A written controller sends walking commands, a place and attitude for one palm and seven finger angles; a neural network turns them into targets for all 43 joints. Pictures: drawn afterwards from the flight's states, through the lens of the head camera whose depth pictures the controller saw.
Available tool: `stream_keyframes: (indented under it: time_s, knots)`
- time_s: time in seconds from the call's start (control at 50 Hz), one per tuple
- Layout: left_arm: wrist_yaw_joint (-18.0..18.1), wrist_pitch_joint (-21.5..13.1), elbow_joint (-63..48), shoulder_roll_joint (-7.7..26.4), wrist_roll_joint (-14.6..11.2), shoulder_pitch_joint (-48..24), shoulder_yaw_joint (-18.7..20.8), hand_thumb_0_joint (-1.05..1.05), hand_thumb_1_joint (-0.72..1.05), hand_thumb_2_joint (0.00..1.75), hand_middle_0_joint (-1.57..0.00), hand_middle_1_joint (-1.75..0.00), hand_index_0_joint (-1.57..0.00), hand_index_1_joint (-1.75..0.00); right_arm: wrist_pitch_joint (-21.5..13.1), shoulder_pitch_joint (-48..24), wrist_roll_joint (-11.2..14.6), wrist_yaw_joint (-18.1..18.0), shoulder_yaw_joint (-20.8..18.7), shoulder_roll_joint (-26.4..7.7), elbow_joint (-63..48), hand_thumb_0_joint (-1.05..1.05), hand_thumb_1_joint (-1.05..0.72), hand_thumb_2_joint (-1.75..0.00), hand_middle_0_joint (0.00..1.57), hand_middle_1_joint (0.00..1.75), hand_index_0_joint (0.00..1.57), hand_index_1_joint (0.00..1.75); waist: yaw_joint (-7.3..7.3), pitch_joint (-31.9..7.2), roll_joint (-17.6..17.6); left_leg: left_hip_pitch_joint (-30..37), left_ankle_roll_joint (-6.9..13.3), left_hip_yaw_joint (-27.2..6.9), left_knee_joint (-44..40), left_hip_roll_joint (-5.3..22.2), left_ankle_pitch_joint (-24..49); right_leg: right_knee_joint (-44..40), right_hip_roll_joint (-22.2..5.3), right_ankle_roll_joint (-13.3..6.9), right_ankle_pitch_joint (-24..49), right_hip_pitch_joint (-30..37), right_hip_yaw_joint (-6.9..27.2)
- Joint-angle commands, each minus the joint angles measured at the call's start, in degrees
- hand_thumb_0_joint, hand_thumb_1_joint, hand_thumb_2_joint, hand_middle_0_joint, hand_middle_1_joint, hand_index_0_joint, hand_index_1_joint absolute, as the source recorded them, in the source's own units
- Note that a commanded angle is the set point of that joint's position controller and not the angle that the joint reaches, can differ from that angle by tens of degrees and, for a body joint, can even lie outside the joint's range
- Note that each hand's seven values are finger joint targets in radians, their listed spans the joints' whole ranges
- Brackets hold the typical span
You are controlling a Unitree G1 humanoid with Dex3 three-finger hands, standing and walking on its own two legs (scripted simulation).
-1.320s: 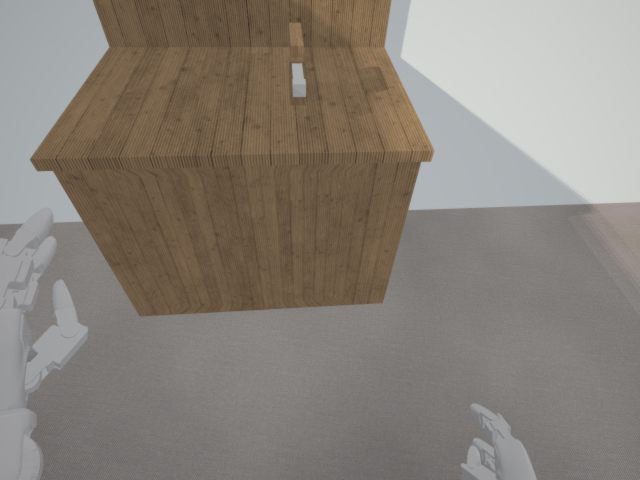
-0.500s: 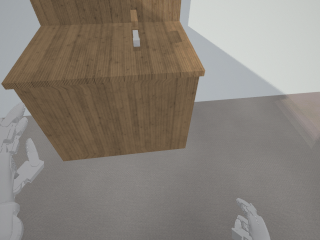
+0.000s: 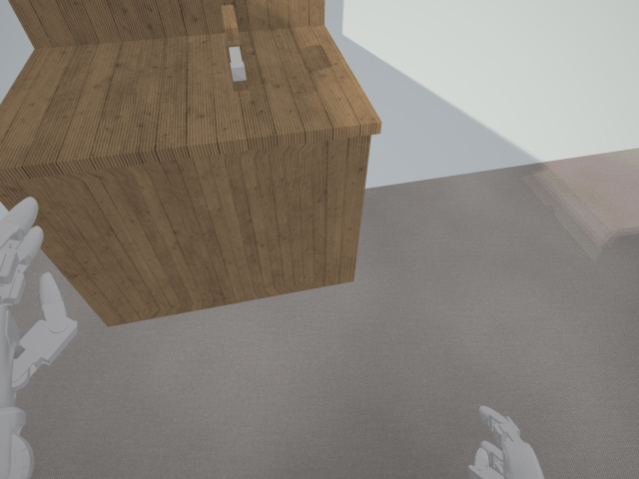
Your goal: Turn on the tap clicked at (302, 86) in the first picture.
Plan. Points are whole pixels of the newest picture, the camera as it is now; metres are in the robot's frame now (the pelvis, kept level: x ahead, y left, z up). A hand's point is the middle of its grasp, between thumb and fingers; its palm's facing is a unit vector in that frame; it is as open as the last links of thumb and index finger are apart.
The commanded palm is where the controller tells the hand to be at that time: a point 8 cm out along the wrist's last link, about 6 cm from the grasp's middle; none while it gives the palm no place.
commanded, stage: take the last steps up to it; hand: left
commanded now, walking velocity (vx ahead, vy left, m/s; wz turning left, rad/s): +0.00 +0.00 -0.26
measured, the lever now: (238, 71) +0.84 +0.22 +0.10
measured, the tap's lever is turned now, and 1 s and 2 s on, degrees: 0 0 0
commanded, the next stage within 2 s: come to a stop and stand still in 1.58 s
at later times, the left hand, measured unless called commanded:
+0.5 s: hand (172, 267) +0.28 +0.17 +0.17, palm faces +0.37 -0.85 -0.37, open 7.4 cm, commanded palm +0.22 +0.22 +0.19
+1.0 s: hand (228, 168) +0.42 +0.14 +0.18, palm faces +0.28 -0.88 -0.39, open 7.4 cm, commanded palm +0.37 +0.19 +0.19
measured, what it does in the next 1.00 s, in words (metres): walks ahead: left foot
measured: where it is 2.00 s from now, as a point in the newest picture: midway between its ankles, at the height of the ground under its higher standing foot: (380, 439)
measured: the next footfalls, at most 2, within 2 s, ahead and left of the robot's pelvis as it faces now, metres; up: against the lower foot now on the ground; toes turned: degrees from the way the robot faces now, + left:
left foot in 0.86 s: +0.22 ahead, +0.05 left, +0.00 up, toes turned +1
right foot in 1.20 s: +0.32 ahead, -0.25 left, +0.00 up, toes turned -16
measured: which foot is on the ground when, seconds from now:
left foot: down 0.00-0.42, up 0.44-0.84, down 0.86-1.00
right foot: down 0.00-0.88, up 0.90-1.00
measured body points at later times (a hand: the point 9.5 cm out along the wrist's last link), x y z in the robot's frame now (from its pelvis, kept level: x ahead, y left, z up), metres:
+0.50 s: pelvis +0.04 -0.05 -0.01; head +0.04 -0.07 +0.44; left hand +0.26 +0.21 +0.19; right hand +0.18 -0.28 -0.11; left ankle +0.02 +0.10 -0.68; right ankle +0.05 -0.11 -0.73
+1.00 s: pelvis +0.17 -0.06 +0.01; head +0.17 -0.07 +0.46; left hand +0.40 +0.19 +0.20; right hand +0.30 -0.31 -0.08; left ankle +0.18 +0.05 -0.73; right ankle +0.11 -0.15 -0.66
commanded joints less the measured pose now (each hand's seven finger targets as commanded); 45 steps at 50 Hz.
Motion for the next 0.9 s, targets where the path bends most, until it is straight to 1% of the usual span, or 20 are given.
stream_keyframes:
  time_s: [0.0,0.1,0.16,0.22,0.26,0.28,0.36,0.38,0.4,0.42,0.46,0.5,0.56,0.7,0.78,0.8,0.82,0.84,0.86,0.88]
  knots:
    - [0.91,-4.3,-12.3,9.92,-0.48,-3.78,7.41,0.0,0.9,0.9,-0.2,-0.3,-0.2,-0.3,-3.76,-5.81,0.32,-0.42,-2.55,-6.45,-9.23,0.0,-0.9,-0.9,0.2,0.3,0.2,0.3,0.75,-6.52,3.4,2.46,1.91,-7.54,-10.16,5.79,-9.92,-3.15,-2.89,-1.03,-0.9,0.14,1.4]
    - [0.69,-4.33,-11.49,9.39,-0.56,-4.43,6.82,0.0,0.9,0.9,-0.2,-0.3,-0.2,-0.3,-4.09,-5.08,0.33,-0.21,-2.66,-6.28,-8.83,0.0,-0.9,-0.9,0.2,0.3,0.2,0.3,0.46,-6.65,-0.07,3.72,1.55,-5.26,-6.57,3.87,-12.06,-5.72,-4.09,-1.82,-2.44,-2.01,4.06]
    - [0.74,-4.04,-12.68,9.92,-0.6,-6.08,6.73,0.0,0.9,0.9,-0.2,-0.3,-0.2,-0.3,-4.14,-4.9,-0.15,-0.33,-2.87,-6.63,-8.46,0.0,-0.9,-0.9,0.2,0.3,0.2,0.3,-0.07,-6.66,-0.42,8.2,2.54,-6.57,-6.7,4.2,-20.79,-7.17,-3.55,-3.07,-15.64,-8.66,5.09]
    - [1.18,-3.86,-12.57,8.99,-0.36,-6.74,6.48,0.0,0.9,0.9,-0.2,-0.3,-0.2,-0.3,-4.08,-5.19,-0.15,-0.97,-2.29,-6.82,-8.21,0.0,-0.9,-0.9,0.2,0.3,0.2,0.3,-0.33,-4.36,9.5,7.46,5.85,-15.49,-15.88,11.93,-27.65,4.23,0.55,-1.68,-14.93,-10.78,-2.51]
    - [1.53,-3.88,-12.13,9.33,0.01,-8.23,6.3,0.0,0.9,0.9,-0.2,-0.3,-0.2,-0.3,-4.51,-4.29,0.01,-1.19,-2.22,-5.93,-7.49,0.0,-0.9,-0.9,0.2,0.3,0.2,0.3,-0.81,-5.71,11.19,8.26,9.65,-20.63,-19.32,18.77,-23.33,16.71,-1.17,-0.08,-14.03,-9.33,-8.91]
    - [1.58,-3.94,-10.56,9.27,0.28,-7.1,6.37,0.0,0.9,0.9,-0.2,-0.3,-0.2,-0.3,-4.51,-3.61,-0.25,-1.07,-2.51,-6.18,-6.87,0.0,-0.9,-0.9,0.2,0.3,0.2,0.3,-0.88,-5.54,9.69,8.33,10.24,-19.36,-18.65,19.5,-19.07,16.46,-2.73,0.01,-14.6,-8.69,-9.18]
    - [1.25,-2.85,-8.44,7.27,0.96,-9.84,2.8,0.0,0.9,0.9,-0.2,-0.3,-0.2,-0.3,-4.25,-5.31,0.0,-0.28,-1.92,-6.31,-7.03,0.0,-0.9,-0.9,0.2,0.3,0.2,0.3,0.06,-2.15,7.97,-1.16,4.66,-4.25,-6.76,13.01,-17.69,-0.8,-2.6,-0.95,-9.77,6.02,-13.47]
    - [1.34,-2.73,-8.04,8.48,1.43,-11.08,2.81,0.0,0.9,0.9,-0.2,-0.3,-0.2,-0.3,-4.16,-5.28,-0.07,-0.18,-1.94,-6.0,-6.74,0.0,-0.9,-0.9,0.2,0.3,0.2,0.3,0.13,-1.11,-0.18,-4.27,2.91,-1.3,4.53,8.22,-17.73,-8.7,-5.31,-3.2,-9.57,7.86,-6.48]
    - [1.59,-2.2,-6.15,10.71,1.64,-10.2,4.07,0.0,0.9,0.9,-0.2,-0.3,-0.2,-0.3,-3.79,-5.11,0.03,-0.04,-2.05,-5.12,-6.98,0.0,-0.9,-0.9,0.2,0.3,0.2,0.3,0.22,-1.76,-16.68,-14.2,0.43,2.56,21.27,0.51,-18.81,-16.28,-15.91,-9.35,-11.98,12.15,15.47]
    - [1.99,-1.91,-7.02,11.92,1.11,-11.96,4.71,0.0,0.9,0.9,-0.2,-0.3,-0.2,-0.3,-4.16,-8.29,0.2,0.08,-1.79,-5.51,-7.78,0.0,-0.9,-0.9,0.2,0.3,0.2,0.3,1.29,-0.95,-20.43,-21.52,-0.72,-1.89,33.45,-1.95,-19.97,-21.93,-23.78,-13.89,-8.67,14.58,29.11]
    - [1.18,-3.13,-8.49,12.36,1.25,-11.65,5.58,0.0,0.9,0.9,-0.2,-0.3,-0.2,-0.3,-4.05,-7.06,-0.23,0.82,-2.27,-6.31,-6.52,0.0,-0.9,-0.9,0.2,0.3,0.2,0.3,-0.37,-0.71,-7.92,-21.25,-1.3,-8.23,37.36,0.63,-12.27,-21.95,-22.43,-14.35,-11.56,13.72,27.62]
    - [1.25,-4.5,-10.37,13.64,1.23,-5.66,7.81,0.0,0.9,0.9,-0.2,-0.3,-0.2,-0.3,-2.43,-6.22,-0.36,0.9,-1.25,-5.12,-5.47,0.0,-0.9,-0.9,0.2,0.3,0.2,0.3,-0.26,-2.11,-1.7,-19.69,-1.73,-7.66,36.02,1.42,-7.27,-18.99,-19.17,-13.65,1.48,14.91,16.36]
    - [1.48,-5.74,-12.94,13.89,0.79,-3.75,9.34,0.0,0.9,0.9,-0.2,-0.3,-0.2,-0.3,-0.99,-6.46,-0.33,1.13,-1.21,-4.27,-5.97,0.0,-0.9,-0.9,0.2,0.3,0.2,0.3,-0.83,-6.7,-2.58,-17.77,-1.87,-5.91,28.16,1.58,-4.19,-17.83,-16.84,-12.03,11.55,19.91,6.07]
    - [2.22,-5.6,-13.26,11.55,-0.45,0.96,8.46,0.0,0.9,0.9,-0.2,-0.3,-0.2,-0.3,-2.29,-5.21,-0.28,1.04,-2.08,-4.35,-8.76,0.0,-0.9,-0.9,0.2,0.3,0.2,0.3,1.1,-10.71,-4.71,-8.99,0.22,-0.02,4.13,-0.92,-2.51,-13.94,-15.82,-11.29,21.25,25.63,4.54]
    - [2.28,-4.35,-12.35,11.1,-0.8,-0.12,7.16,0.0,0.9,0.9,-0.2,-0.3,-0.2,-0.3,-1.99,-3.71,-0.04,0.69,-2.5,-5.51,-8.74,0.0,-0.9,-0.9,0.2,0.3,0.2,0.3,-0.01,-9.71,-3.37,4.41,1.42,2.15,-7.82,-1.98,4.75,-7.91,-13.27,-7.33,19.61,20.08,1.04]
    - [2.26,-4.34,-12.75,11.17,-0.78,-1.37,6.67,0.0,0.9,0.9,-0.2,-0.3,-0.2,-0.3,-1.88,-3.12,0.0,0.43,-2.95,-6.21,-8.64,0.0,-0.9,-0.9,0.2,0.3,0.2,0.3,-0.87,-10.38,-1.67,12.51,2.65,0.82,-10.36,-1.26,7.81,-2.08,-11.92,-5.33,21.38,15.38,-0.87]
    - [2.18,-4.45,-13.37,11.39,-0.8,-2.42,6.71,0.0,0.9,0.9,-0.2,-0.3,-0.2,-0.3,-1.63,-2.8,0.08,0.25,-3.37,-7.39,-8.62,0.0,-0.9,-0.9,0.2,0.3,0.2,0.3,-1.61,-11.51,3.81,21.73,6.22,-7.59,-12.04,4.01,10.6,6.53,-8.75,-2.53,17.7,6.62,-3.36]
    - [2.22,-4.72,-14.15,11.49,-0.98,-2.85,6.94,0.0,0.9,0.9,-0.2,-0.3,-0.2,-0.3,-1.24,-3.09,0.3,0.45,-3.37,-7.6,-8.59,0.0,-0.9,-0.9,0.2,0.3,0.2,0.3,-1.19,-13.39,12.91,31.84,12.25,-21.22,-10.87,14.4,18.98,17.21,-4.01,0.53,-3.23,-6.07,-7.67]
    - [2.01,-4.94,-13.97,11.62,-0.79,-4.83,5.93,0.0,0.9,0.9,-0.2,-0.3,-0.2,-0.3,-1.64,-3.62,0.57,0.69,-2.63,-6.53,-9.03,0.0,-0.9,-0.9,0.2,0.3,0.2,0.3,-0.75,-10.97,15.18,32.42,16.64,-31.86,-14.2,21.15,18.75,28.25,-2.49,0.83,-21.03,-13.72,-7.52]
    - [1.8,-4.5,-12.03,14.11,-0.65,-4.72,7.46,0.0,0.9,0.9,-0.2,-0.3,-0.2,-0.3,-1.92,-3.97,-0.72,0.21,-1.36,-5.28,-7.9,0.0,-0.9,-0.9,0.2,0.3,0.2,0.3,-1.27,-6.82,11.89,24.83,17.74,-36.03,-17.77,22.51,12.4,33.92,-3.68,-0.47,-20.63,-15.65,-5.04]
